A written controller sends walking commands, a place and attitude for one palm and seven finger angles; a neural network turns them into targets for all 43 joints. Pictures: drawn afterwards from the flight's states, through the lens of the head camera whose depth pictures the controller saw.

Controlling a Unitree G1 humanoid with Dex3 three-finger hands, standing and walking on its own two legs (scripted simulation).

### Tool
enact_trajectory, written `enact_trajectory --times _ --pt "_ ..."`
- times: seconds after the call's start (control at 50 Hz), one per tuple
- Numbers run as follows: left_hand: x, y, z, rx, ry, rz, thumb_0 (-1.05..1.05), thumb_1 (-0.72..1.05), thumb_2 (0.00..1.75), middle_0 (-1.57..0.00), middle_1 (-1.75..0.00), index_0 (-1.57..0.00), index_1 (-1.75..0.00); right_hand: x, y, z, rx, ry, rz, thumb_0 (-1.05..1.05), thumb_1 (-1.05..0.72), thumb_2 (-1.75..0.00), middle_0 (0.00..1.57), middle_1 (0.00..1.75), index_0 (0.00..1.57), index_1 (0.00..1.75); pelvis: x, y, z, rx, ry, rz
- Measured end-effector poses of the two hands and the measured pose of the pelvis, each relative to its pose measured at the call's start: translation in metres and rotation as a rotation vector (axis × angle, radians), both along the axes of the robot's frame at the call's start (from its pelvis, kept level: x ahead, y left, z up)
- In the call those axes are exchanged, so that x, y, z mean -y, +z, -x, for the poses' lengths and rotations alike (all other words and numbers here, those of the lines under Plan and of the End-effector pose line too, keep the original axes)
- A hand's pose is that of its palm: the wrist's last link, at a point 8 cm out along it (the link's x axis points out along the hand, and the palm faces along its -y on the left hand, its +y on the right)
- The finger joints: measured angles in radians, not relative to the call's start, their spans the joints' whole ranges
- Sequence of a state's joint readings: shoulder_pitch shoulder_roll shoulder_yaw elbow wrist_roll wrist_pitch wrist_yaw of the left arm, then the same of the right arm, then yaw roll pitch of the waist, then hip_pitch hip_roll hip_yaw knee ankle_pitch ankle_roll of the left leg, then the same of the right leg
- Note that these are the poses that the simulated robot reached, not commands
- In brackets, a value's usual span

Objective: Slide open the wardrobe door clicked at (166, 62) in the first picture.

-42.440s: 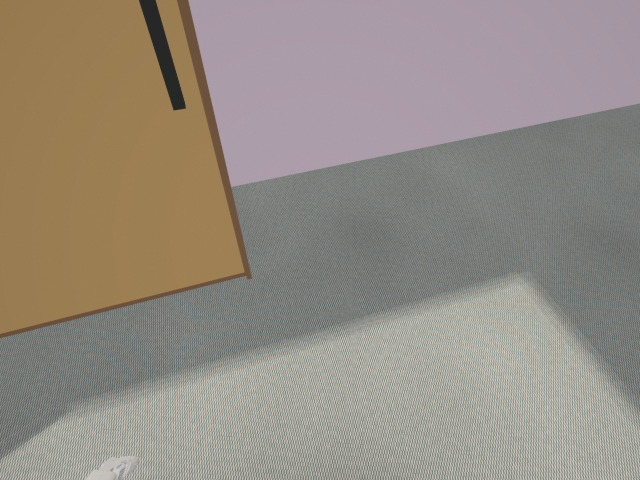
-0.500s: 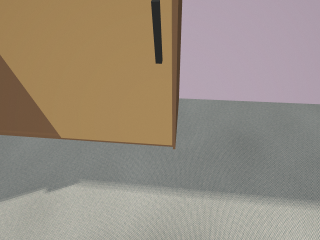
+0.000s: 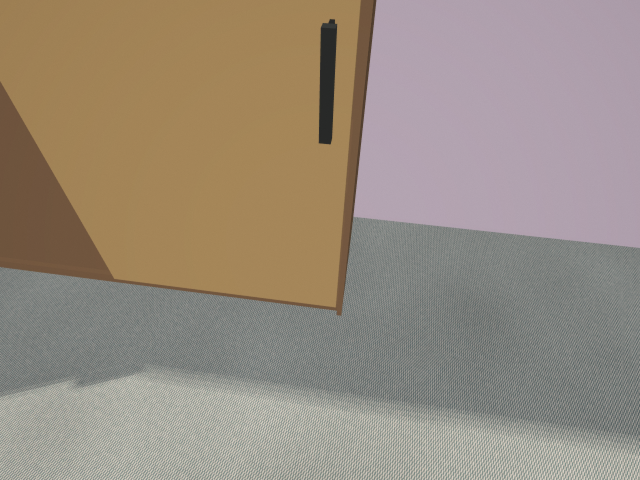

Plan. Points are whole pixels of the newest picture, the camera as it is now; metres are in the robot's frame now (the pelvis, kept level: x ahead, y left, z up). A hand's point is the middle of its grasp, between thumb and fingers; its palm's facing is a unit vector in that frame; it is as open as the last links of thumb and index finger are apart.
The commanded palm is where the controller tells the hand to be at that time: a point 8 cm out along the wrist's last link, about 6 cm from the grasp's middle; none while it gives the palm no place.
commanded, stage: let the arm hang, fingers relaxed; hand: right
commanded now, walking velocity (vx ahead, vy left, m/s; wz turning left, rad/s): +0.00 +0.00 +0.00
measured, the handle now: (328, 84) +0.83 +0.04 +0.13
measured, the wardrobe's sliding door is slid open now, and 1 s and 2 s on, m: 0.00 0.00 0.00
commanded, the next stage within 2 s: look to check the result in 0.16 s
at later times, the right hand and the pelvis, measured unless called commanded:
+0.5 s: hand out of the picture +0.08 -0.24 -0.16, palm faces -0.02 +0.95 -0.31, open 7.4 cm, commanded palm none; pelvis +0.03 +0.00 +0.01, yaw +0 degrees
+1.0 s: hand out of the picture +0.11 -0.22 -0.16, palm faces -0.02 +0.95 -0.31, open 7.4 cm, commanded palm none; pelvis +0.05 +0.01 +0.01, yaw +0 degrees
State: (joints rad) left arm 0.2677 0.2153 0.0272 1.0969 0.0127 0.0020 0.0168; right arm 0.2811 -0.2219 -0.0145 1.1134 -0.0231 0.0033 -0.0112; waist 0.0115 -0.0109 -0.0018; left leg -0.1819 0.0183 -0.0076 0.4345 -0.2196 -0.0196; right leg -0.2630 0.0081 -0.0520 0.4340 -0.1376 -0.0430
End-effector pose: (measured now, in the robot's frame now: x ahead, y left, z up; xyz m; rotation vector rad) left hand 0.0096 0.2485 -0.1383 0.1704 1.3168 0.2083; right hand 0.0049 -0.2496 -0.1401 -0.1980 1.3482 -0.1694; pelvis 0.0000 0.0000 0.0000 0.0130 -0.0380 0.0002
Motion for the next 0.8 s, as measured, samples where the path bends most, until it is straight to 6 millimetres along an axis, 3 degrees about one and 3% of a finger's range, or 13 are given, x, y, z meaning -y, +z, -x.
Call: enact_trajectory --times 0.14,0.32,0.62,0.8 --pt "-0.020 0.011 -0.016 0.017 -0.014 -0.053 0.01 0.91 0.89 -0.20 -0.30 -0.20 -0.30 0.002 0.001 -0.030 0.043 0.028 -0.006 0.00 -0.91 -0.90 0.20 0.30 0.20 0.30 -0.001 0.002 -0.005 -0.004 0.000 0.001" --pt "-0.037 0.019 -0.039 0.020 -0.034 -0.090 0.01 0.91 0.89 -0.20 -0.30 -0.20 -0.30 0.019 0.007 -0.049 0.037 0.039 0.032 0.00 -0.91 -0.90 0.20 0.30 0.20 0.30 -0.003 0.004 -0.016 -0.006 -0.002 0.001" --pt "-0.042 0.024 -0.095 0.086 -0.082 -0.087 0.01 0.91 0.89 -0.20 -0.30 -0.21 -0.30 0.033 0.020 -0.078 0.059 0.049 0.082 0.00 -0.91 -0.90 0.20 0.30 0.20 0.30 -0.006 0.007 -0.032 -0.008 -0.004 0.006" --pt "-0.045 0.026 -0.113 0.099 -0.091 -0.087 0.01 0.91 0.89 -0.20 -0.30 -0.21 -0.30 0.027 0.021 -0.091 0.068 0.050 0.078 0.00 -0.91 -0.90 0.20 0.30 0.20 0.30 -0.009 0.008 -0.041 -0.012 -0.005 0.009"
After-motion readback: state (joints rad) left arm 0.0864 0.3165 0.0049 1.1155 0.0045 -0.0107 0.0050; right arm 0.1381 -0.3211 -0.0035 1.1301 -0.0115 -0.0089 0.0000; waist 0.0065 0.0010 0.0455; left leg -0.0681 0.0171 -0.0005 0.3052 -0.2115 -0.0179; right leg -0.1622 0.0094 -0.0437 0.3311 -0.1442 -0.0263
